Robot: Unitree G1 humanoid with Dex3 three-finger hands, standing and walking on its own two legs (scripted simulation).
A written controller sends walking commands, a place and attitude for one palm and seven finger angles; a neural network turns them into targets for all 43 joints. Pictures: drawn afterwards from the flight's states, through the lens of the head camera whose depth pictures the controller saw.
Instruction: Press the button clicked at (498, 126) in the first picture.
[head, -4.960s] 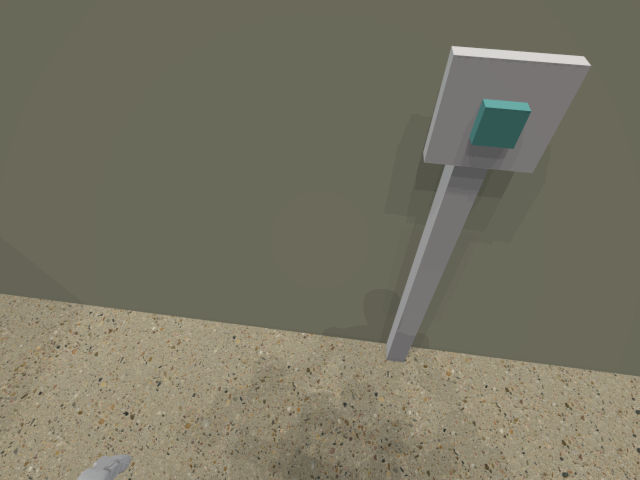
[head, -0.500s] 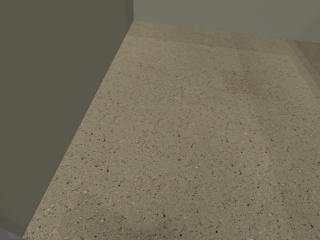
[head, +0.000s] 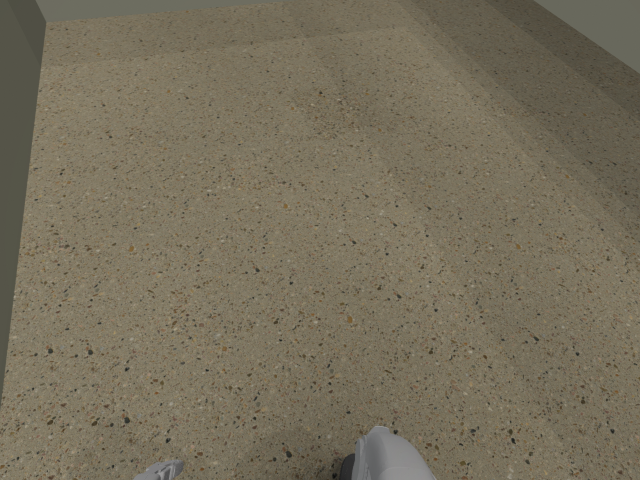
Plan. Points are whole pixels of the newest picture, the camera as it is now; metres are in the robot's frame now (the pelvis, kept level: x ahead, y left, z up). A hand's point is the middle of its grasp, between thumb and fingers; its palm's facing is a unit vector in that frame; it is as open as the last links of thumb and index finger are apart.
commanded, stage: walk to a spot facing it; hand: left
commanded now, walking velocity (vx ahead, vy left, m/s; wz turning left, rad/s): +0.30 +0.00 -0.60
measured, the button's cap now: out of the picture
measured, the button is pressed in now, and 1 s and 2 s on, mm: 0 0 0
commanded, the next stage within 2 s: turn to face it in 0.44 s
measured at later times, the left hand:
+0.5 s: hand (205, 380) +0.27 +0.17 -0.15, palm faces -0.15 -0.95 -0.27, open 7.3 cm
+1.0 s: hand (214, 275) +0.47 +0.19 -0.17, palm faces -0.17 -0.98 -0.14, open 7.4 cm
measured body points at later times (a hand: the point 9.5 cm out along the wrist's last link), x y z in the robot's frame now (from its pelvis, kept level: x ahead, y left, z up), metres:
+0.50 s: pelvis +0.21 -0.03 +0.01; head +0.24 -0.05 +0.46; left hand +0.28 +0.22 -0.13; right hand +0.31 -0.29 -0.12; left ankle +0.35 +0.12 -0.66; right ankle +0.14 -0.08 -0.73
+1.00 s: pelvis +0.35 +0.04 +0.02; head +0.38 +0.07 +0.46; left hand +0.48 +0.24 -0.15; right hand +0.29 -0.21 -0.11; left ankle +0.40 +0.05 -0.73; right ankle +0.28 -0.16 -0.63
